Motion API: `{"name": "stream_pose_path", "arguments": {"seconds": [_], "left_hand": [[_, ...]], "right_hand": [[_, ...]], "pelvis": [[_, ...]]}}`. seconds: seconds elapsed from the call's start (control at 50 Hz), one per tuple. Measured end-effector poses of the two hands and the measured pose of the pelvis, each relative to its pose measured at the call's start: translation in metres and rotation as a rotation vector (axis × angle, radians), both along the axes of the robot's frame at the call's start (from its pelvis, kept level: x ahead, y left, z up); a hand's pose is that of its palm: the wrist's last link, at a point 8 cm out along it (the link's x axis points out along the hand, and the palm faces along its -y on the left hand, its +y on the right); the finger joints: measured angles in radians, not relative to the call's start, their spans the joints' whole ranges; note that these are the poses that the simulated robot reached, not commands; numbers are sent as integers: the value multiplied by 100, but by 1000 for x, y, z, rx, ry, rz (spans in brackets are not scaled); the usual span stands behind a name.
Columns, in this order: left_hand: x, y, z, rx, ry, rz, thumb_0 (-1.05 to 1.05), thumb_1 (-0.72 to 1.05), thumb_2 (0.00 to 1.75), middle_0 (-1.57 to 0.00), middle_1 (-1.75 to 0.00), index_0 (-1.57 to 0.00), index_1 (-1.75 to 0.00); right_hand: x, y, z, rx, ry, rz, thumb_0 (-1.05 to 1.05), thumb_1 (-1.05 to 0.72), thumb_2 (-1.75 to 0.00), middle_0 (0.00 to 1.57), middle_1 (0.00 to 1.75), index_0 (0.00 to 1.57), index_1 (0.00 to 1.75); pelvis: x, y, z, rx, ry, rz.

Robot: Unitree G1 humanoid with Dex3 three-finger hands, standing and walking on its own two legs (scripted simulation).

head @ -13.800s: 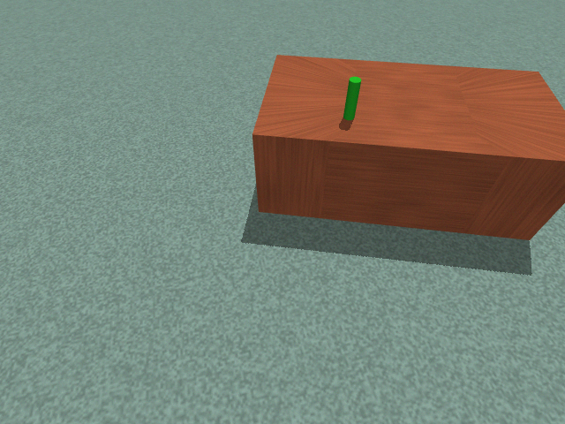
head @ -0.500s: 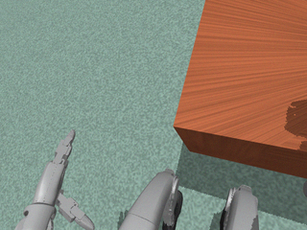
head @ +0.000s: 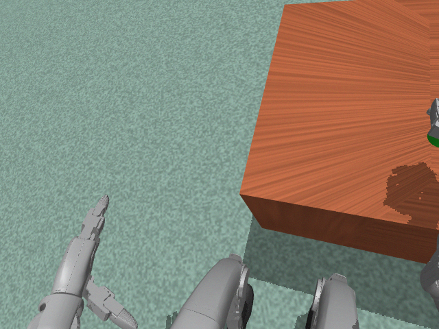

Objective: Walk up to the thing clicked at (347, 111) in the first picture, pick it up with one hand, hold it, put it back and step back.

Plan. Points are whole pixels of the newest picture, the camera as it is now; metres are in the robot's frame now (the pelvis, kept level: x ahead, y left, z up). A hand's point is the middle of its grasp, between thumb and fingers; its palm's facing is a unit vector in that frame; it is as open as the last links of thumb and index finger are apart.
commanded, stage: lift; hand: right
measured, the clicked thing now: out of the picture +0.51 -0.26 +0.00
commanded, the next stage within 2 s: hold in 1.36 s
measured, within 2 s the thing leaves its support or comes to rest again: neither
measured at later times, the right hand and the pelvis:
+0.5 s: hand out of the picture +0.43 -0.23 +0.07, palm faces +0.29 +0.96 +0.00, open 5.4 cm; pelvis +0.01 +0.00 +0.05, yaw -3 degrees
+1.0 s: hand out of the picture +0.38 -0.20 +0.12, palm faces +0.28 +0.96 +0.00, open 5.4 cm; pelvis +0.02 +0.00 +0.08, yaw -3 degrees
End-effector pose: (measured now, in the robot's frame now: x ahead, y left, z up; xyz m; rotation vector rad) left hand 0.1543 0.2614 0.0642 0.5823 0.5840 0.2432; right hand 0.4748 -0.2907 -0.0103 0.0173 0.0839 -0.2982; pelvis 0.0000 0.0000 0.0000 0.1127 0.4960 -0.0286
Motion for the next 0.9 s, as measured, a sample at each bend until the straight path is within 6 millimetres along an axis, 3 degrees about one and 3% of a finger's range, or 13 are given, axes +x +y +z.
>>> {"name": "stream_pose_path", "arguments": {"seconds": [0.28, 0.5, 0.66, 0.9], "left_hand": [[2, -6, -7, -117, 21, 8, -1, -56, 7, -6, -5, -6, -6], [11, 2, 7, -157, -4, 20, -1, -56, 7, -5, -5, -5, -6], [11, -4, -7, -231, 36, 27, -1, -55, 6, -5, -5, -5, -5], [14, 0, -3, -255, 31, 55, -1, -55, 6, -5, -5, -5, -5]], "right_hand": [[-40, 3, 44, -13, -17, 3, -1, -15, -111, 98, 113, 100, 115], [-82, 11, 85, -15, -35, 2, -1, -15, -111, 98, 113, 100, 115], [-106, 21, 103, -23, -49, 2, -1, -15, -111, 98, 112, 100, 114], [-127, 37, 124, -17, -64, 11, -1, -15, -111, 98, 112, 100, 114]], "pelvis": [[6, -2, 26, -20, -70, -17], [11, -1, 53, -50, -157, -28], [11, 1, 63, -70, -201, -30], [14, 4, 78, -86, -258, -28]]}}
